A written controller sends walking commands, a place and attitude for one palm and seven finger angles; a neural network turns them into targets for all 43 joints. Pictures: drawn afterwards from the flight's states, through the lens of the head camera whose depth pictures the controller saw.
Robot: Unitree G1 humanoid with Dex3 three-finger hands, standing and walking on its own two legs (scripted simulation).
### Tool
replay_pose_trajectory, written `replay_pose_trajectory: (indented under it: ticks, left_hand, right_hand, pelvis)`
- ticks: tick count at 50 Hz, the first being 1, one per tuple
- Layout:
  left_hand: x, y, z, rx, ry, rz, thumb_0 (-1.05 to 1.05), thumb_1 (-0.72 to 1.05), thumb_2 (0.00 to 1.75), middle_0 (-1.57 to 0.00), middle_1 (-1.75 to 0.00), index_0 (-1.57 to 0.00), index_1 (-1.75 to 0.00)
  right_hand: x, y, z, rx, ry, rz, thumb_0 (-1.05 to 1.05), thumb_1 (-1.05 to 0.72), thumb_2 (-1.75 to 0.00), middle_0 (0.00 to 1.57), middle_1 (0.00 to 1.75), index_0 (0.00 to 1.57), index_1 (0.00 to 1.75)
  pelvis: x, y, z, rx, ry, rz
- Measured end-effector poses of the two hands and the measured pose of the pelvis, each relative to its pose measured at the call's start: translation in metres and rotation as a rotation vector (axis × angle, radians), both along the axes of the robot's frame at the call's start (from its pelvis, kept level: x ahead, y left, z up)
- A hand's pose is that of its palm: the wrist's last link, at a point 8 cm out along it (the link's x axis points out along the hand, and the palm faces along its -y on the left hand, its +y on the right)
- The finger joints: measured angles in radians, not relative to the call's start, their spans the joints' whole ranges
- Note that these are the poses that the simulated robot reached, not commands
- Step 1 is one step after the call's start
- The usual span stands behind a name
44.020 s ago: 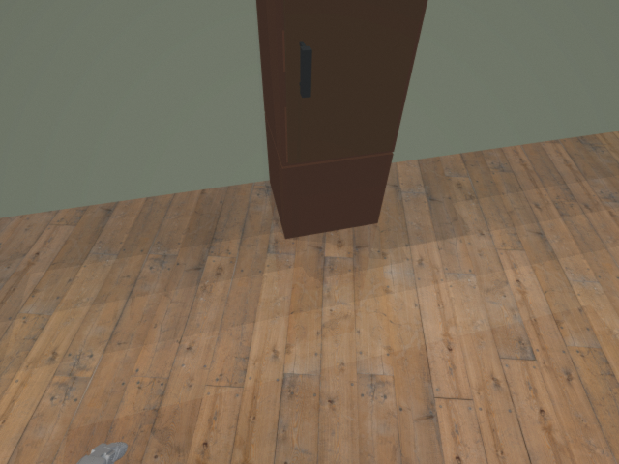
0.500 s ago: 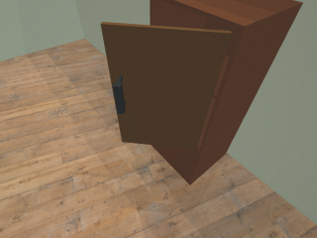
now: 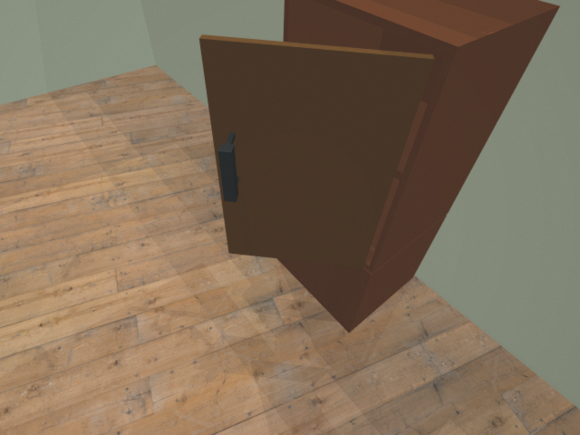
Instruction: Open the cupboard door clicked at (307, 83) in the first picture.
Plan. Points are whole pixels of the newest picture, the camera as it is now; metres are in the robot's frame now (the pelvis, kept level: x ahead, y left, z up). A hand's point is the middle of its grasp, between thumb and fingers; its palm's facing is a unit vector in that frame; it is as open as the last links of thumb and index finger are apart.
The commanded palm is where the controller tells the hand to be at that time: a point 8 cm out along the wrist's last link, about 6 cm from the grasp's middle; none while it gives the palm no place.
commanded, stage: shuffle to correct the standing spot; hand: left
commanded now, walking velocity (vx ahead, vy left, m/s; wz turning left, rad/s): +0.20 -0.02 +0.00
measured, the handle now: (231, 167) +0.62 +0.17 +0.00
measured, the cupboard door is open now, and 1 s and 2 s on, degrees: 44 44 44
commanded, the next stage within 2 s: come to a stop and stand still in 0.10 s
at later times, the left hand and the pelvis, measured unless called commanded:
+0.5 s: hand out of the picture +0.05 +0.15 -0.18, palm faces +0.03 -0.99 -0.16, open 7.3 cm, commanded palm none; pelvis +0.07 +0.00 +0.00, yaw -1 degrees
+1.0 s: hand out of the picture +0.03 +0.19 -0.17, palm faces +0.01 -0.98 -0.22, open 7.4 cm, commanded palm none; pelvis -0.02 +0.01 -0.01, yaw +0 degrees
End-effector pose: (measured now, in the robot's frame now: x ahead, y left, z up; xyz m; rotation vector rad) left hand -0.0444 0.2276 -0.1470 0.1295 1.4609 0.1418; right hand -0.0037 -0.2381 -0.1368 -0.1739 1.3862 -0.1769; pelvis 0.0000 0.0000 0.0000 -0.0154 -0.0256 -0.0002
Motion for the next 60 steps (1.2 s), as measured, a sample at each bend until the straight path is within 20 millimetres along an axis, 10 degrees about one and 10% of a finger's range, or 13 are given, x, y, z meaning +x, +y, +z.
replay_pose_trajectory:
  ticks: [8, 23, 40, 48, 60]
  left_hand:
    - [-0.006, -0.02, -0.008, -0.049, 0.083, 0.023, 0.01, 0.91, 0.89, -0.2, -0.3, -0.2, -0.29]
    - [0.091, -0.037, -0.008, -0.027, -0.045, 0.007, 0.02, 0.93, 0.89, -0.2, -0.3, -0.2, -0.29]
    - [0.103, 0.017, 0.0, 0.073, -0.185, -0.064, 0.01, 0.91, 0.89, -0.2, -0.3, -0.2, -0.29]
    - [0.083, 0.016, 0.006, 0.056, -0.266, -0.064, 0.01, 0.91, 0.89, -0.19, -0.3, -0.2, -0.29]
    - [-0.012, 0.003, -0.005, 0.001, -0.105, 0.009, 0.01, 0.91, 0.89, -0.2, -0.3, -0.2, -0.29]
  right_hand:
    - [-0.013, 0.022, -0.01, 0.036, 0.061, -0.064, 0.0, -0.91, -0.9, 0.2, 0.3, 0.2, 0.3]
    - [0.052, 0.021, -0.013, 0.03, 0.033, -0.07, 0.01, -0.93, -0.9, 0.2, 0.3, 0.2, 0.3]
    - [0.072, 0.011, -0.005, 0.0, -0.182, -0.022, 0.0, -0.92, -0.9, 0.2, 0.3, 0.2, 0.3]
    - [0.053, 0.016, -0.001, 0.016, -0.235, 0.016, 0.0, -0.92, -0.9, 0.2, 0.3, 0.2, 0.3]
    - [-0.014, 0.012, -0.001, -0.001, -0.112, 0.013, 0.0, -0.91, -0.9, 0.2, 0.3, 0.2, 0.3]
  pelvis:
    - [0.024, 0.003, -0.007, 0.013, -0.005, -0.019]
    - [0.066, -0.006, -0.004, 0.006, 0.011, -0.017]
    - [0.018, 0.008, -0.009, 0.002, -0.008, -0.021]
    - [-0.01, 0.009, -0.009, -0.001, -0.025, -0.01]
    - [-0.042, 0.01, -0.006, -0.005, -0.008, 0.017]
